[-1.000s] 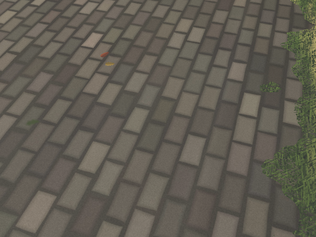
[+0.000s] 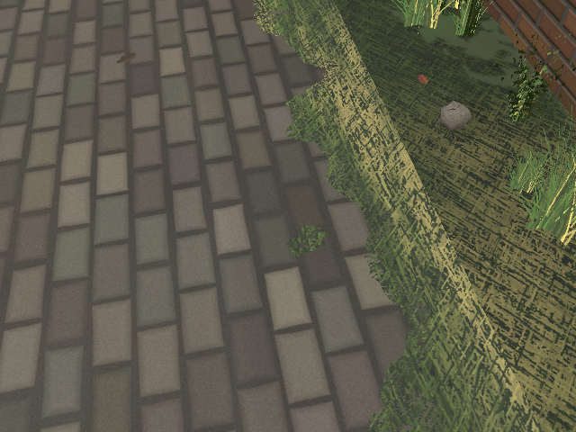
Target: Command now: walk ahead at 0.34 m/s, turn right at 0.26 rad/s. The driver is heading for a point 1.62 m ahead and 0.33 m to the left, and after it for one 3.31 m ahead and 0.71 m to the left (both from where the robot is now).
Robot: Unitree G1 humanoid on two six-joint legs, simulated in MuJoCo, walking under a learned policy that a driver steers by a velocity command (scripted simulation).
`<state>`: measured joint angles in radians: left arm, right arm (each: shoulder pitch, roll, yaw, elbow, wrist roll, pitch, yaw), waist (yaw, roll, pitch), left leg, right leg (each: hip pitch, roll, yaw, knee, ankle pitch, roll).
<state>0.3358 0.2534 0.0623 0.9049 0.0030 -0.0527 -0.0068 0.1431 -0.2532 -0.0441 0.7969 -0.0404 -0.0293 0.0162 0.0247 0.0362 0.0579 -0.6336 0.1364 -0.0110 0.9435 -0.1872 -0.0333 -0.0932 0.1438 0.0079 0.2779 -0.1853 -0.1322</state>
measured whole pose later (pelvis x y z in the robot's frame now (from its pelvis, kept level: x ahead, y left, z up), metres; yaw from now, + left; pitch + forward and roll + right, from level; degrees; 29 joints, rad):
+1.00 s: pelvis +0.17 +0.00 +0.00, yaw -1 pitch -1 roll +0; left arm 0.29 0.16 -0.01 1.13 0.01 -0.02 0.04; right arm 0.28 -0.18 0.00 1.11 -0.01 0.00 -0.03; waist -0.02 0.01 0.02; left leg -0.22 0.00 0.03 0.38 -0.13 0.02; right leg -0.10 0.04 0.01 0.38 -0.25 -0.03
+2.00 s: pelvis +0.43 +0.05 -0.01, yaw -1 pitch +1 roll +0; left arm 0.05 0.18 0.04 0.94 0.02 -0.04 -0.03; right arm 0.50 -0.13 -0.01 1.12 -0.02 -0.10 -0.01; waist -0.05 -0.03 0.04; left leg 0.12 -0.07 0.07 0.17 -0.31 0.07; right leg -0.62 -0.06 -0.09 0.70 -0.07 -0.06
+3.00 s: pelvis +0.97 +0.14 +0.00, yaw +27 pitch +1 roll +0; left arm 0.09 0.24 0.05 0.81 0.04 -0.03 -0.03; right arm 0.38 -0.23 -0.07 0.95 0.00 -0.07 0.00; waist -0.05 -0.04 0.05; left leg -0.03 -0.15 -0.04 0.24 -0.21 0.13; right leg -0.68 -0.14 0.01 0.88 -0.09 0.03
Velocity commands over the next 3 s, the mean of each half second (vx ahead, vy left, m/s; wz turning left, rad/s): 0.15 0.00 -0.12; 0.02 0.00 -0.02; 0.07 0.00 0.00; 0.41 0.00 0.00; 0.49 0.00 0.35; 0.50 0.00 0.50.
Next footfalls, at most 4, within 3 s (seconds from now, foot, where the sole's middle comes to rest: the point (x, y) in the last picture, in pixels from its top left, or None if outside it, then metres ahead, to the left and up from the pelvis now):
0.22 left None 0.26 0.11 -0.78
0.56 right None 0.18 -0.10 -0.78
1.62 left None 0.34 0.12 -0.78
2.12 right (335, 341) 0.69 -0.04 -0.78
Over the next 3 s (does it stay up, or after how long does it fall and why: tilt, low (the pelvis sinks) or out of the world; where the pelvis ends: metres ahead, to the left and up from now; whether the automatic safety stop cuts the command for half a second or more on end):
stays up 0.97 0.14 0.00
